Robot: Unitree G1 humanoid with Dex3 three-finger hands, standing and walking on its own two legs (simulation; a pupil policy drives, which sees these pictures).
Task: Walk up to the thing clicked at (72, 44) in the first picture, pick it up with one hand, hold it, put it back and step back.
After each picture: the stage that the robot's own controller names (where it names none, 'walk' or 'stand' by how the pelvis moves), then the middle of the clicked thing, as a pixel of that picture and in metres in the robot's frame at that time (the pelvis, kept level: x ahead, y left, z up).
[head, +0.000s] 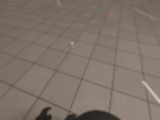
stand; (72, 44) +1.55 +0.44 -0.72
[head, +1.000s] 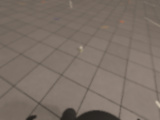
walk; (80, 49) +1.44 +0.17 -0.69
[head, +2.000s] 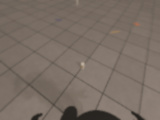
walk; (82, 65) +0.89 +0.10 -0.70
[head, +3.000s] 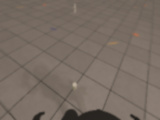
walk; (74, 85) +0.56 +0.16 -0.71
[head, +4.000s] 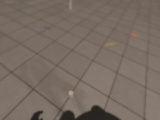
stand; (70, 94) +0.40 +0.15 -0.72
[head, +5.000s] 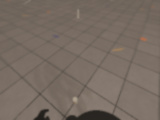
stand; (75, 100) +0.38 +0.17 -0.72
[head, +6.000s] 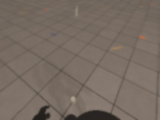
stand; (73, 100) +0.36 +0.18 -0.72
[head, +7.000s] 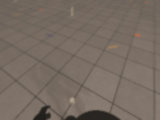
stand; (72, 101) +0.34 +0.20 -0.72
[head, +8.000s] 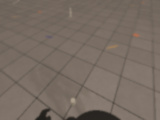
stand; (73, 101) +0.35 +0.19 -0.72
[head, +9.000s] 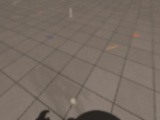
stand; (73, 101) +0.35 +0.19 -0.73
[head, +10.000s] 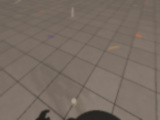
stand; (74, 102) +0.34 +0.18 -0.73
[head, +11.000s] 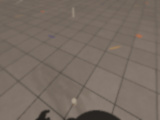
stand; (74, 101) +0.35 +0.18 -0.73
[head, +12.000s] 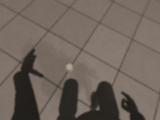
go down; (69, 68) +0.43 +0.17 -0.43
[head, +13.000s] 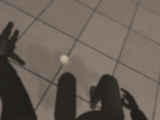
go down; (64, 60) +0.46 +0.19 -0.32
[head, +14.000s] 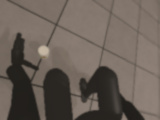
close in; (43, 52) +0.45 +0.23 -0.24
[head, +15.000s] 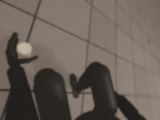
close; (24, 51) +0.44 +0.25 -0.23
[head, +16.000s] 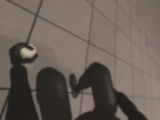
lift; (28, 52) +0.42 +0.24 -0.24
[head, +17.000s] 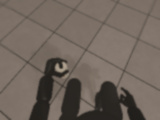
lift; (62, 70) +0.33 +0.20 -0.06
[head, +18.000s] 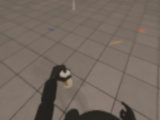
hold; (66, 79) +0.31 +0.17 -0.01
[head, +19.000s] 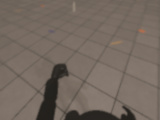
hold; (70, 119) +0.12 +0.17 -0.62
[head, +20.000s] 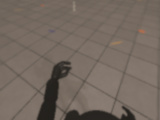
stand; out of the picture -0.17 +0.27 -0.71
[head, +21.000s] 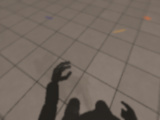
stand; out of the picture -0.40 +0.27 -0.64
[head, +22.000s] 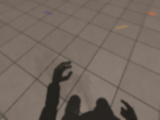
stand; out of the picture -0.65 +0.27 -0.62
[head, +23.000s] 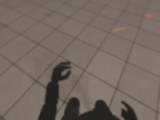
stand; out of the picture -0.90 +0.26 -0.64
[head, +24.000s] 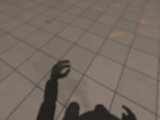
stand; out of the picture -1.14 +0.25 -0.67
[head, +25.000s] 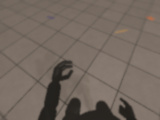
stand; out of the picture -1.36 +0.28 -0.63
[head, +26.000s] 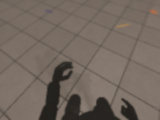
stand; out of the picture -1.58 +0.26 -0.62
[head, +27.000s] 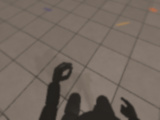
close; out of the picture -1.79 +0.25 -0.60
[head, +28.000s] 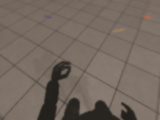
stand; out of the picture -2.01 +0.24 -0.64
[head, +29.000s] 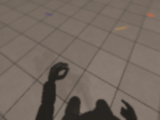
hold; out of the picture -2.22 +0.23 -0.63
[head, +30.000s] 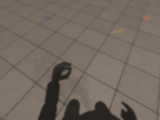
stand; out of the picture -2.43 +0.23 -0.65
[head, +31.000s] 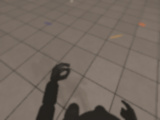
stand; out of the picture -2.62 +0.22 -0.66
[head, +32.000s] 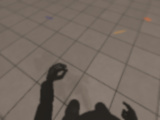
hold; out of the picture -2.81 +0.22 -0.65
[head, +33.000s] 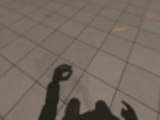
stand; out of the picture -2.99 +0.20 -0.64
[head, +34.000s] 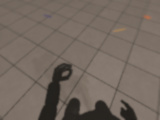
stand; out of the picture -3.16 +0.19 -0.64
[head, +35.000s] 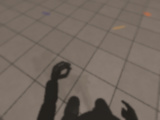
close; out of the picture -3.33 +0.17 -0.63
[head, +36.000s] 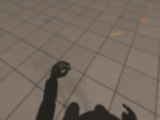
stand; out of the picture -3.50 +0.16 -0.67
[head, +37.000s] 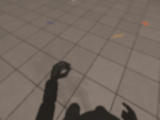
hold; out of the picture -3.65 +0.19 -0.67
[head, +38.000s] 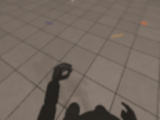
close; out of the picture -3.80 +0.17 -0.67
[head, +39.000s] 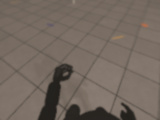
hold; out of the picture -3.94 +0.17 -0.67
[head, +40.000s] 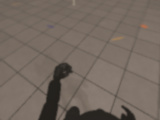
close; out of the picture -4.08 +0.14 -0.69
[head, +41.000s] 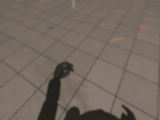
close; out of the picture -4.19 +0.13 -0.69
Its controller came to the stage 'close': yes
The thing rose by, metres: 0.69
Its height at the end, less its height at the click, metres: -0.02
